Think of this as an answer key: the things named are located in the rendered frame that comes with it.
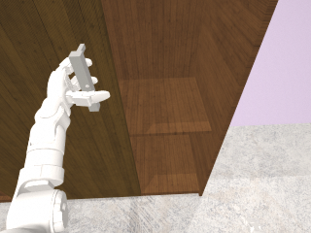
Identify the robot left upper arm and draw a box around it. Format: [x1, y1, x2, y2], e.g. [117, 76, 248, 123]
[0, 189, 69, 233]

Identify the left robot forearm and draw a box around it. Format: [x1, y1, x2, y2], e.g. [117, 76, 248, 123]
[6, 96, 71, 230]

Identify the left robot hand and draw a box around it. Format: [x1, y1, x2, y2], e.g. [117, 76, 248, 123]
[47, 57, 111, 108]

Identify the right robot hand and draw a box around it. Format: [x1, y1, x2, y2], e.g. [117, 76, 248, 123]
[240, 215, 265, 233]

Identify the handle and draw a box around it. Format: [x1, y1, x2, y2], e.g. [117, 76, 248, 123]
[68, 44, 100, 112]

